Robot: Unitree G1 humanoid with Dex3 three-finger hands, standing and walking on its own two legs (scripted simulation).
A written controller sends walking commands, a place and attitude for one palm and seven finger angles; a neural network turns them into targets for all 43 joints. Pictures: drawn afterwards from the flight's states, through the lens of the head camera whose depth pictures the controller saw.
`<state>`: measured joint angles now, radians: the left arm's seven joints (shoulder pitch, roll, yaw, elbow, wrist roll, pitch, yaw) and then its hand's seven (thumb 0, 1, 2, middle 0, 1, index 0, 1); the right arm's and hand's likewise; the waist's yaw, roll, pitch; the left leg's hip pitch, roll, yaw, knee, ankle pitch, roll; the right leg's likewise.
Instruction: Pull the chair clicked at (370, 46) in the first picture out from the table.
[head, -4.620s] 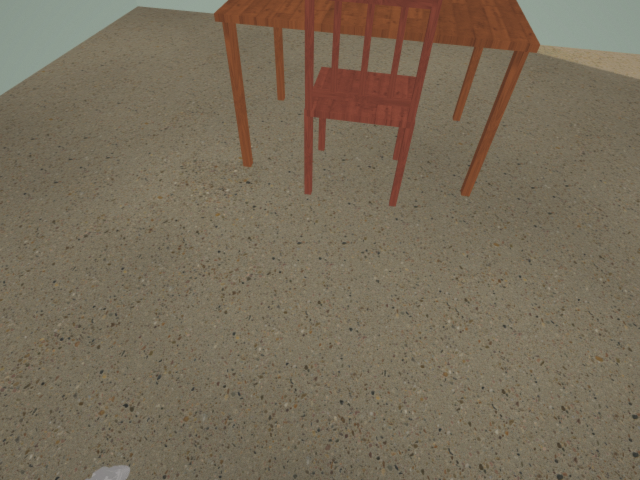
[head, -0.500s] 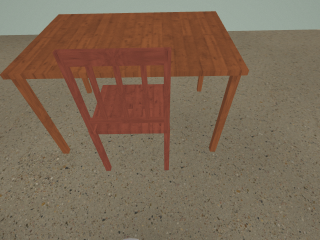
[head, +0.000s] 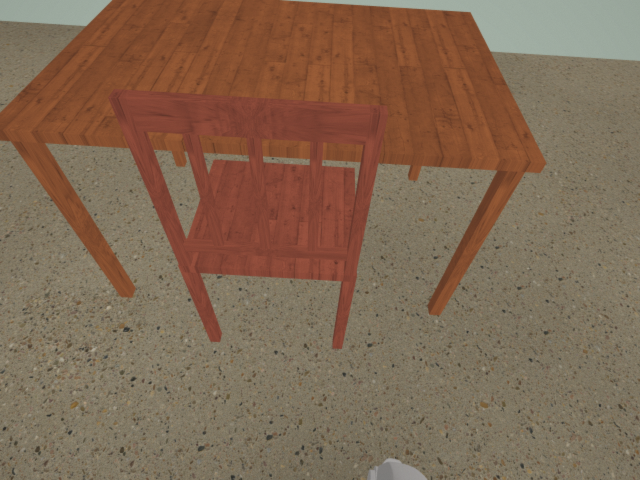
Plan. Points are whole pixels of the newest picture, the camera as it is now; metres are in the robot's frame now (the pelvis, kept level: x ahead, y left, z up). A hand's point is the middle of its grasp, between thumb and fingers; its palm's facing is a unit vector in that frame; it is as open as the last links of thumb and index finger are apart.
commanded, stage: take the last steps up to it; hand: left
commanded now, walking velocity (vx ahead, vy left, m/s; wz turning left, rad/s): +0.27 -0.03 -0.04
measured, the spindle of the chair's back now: (260, 198) +0.62 +0.16 -0.09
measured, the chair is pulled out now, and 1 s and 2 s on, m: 0.00 0.00 0.00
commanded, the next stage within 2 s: come to a stop and stand still in 0.32 s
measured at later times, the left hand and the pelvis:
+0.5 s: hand (227, 466) +0.17 +0.14 -0.18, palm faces +0.06 -0.99 -0.14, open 7.3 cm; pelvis +0.15 -0.02 +0.00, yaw +0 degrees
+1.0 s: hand (217, 475) +0.15 +0.15 -0.18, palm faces -0.01 -0.96 -0.28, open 7.3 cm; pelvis +0.13 -0.05 -0.01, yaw -2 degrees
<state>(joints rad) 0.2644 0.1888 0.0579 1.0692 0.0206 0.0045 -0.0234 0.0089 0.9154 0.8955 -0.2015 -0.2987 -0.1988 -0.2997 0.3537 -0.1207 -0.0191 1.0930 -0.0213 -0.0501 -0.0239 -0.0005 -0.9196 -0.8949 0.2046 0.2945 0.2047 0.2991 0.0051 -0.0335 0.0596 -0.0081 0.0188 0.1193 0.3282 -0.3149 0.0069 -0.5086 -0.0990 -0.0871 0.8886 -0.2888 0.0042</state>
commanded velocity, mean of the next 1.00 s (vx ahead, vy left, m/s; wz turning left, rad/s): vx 0.03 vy -0.03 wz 0.01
